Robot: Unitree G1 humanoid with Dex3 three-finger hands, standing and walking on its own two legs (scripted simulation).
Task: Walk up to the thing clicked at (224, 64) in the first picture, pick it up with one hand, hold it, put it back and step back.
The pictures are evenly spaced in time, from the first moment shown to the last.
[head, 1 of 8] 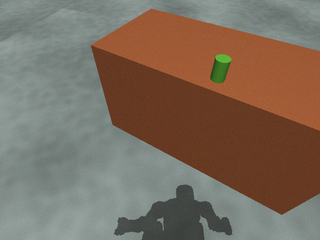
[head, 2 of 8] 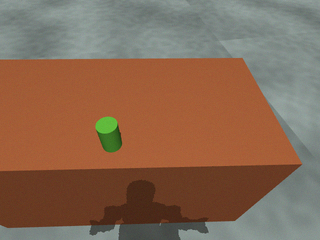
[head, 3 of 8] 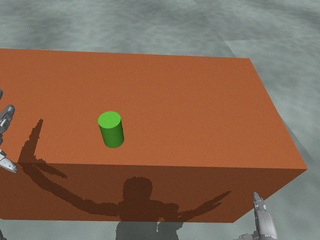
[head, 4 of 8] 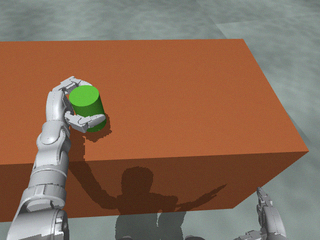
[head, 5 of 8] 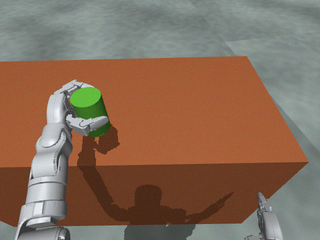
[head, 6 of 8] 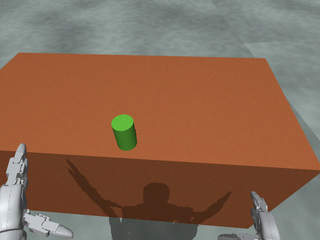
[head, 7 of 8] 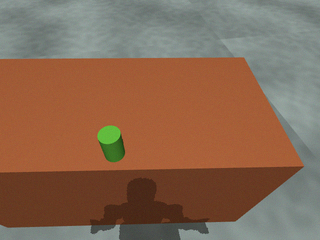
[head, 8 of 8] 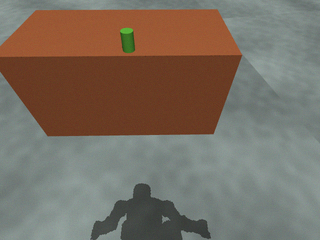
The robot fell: no
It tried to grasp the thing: yes
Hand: left
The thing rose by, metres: 0.25
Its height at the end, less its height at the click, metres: +0.00
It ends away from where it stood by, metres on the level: 0.03
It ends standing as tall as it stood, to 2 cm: yes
